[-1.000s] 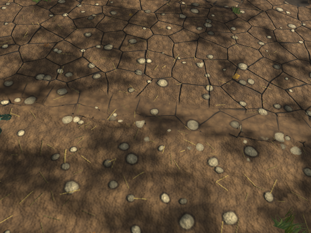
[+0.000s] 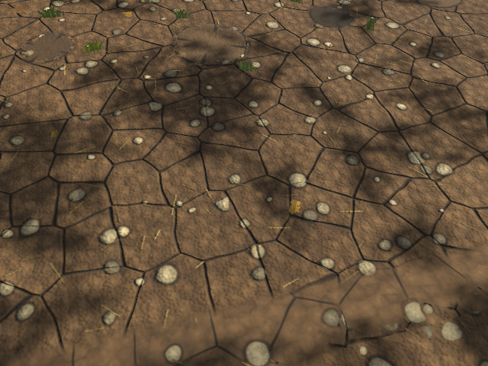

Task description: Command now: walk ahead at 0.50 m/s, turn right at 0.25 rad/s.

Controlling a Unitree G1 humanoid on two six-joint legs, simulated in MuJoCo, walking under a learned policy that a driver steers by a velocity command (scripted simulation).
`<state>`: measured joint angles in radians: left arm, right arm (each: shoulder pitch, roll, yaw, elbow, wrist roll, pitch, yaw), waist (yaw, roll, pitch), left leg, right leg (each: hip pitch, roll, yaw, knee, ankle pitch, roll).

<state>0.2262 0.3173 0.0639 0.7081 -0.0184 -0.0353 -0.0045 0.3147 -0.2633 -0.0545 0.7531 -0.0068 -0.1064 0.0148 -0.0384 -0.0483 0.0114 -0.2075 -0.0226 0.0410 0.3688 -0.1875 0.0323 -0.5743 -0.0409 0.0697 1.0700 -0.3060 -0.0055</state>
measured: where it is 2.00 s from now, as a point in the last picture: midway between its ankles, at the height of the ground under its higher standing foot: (204, 278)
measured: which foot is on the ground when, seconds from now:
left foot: down 0.00-0.28, up 0.30-0.78, down 0.80-1.00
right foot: up 0.00-0.26, down 0.28-0.82, up 0.84-1.00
